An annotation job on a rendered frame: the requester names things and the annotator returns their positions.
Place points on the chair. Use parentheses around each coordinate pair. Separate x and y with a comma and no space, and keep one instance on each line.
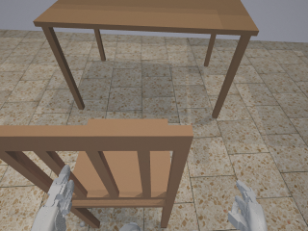
(122,162)

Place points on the robot right hand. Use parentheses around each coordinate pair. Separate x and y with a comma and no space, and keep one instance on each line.
(252,216)

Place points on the table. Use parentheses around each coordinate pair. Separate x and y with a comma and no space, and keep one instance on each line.
(210,17)

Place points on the robot left hand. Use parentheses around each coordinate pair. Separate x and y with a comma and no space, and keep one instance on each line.
(50,216)

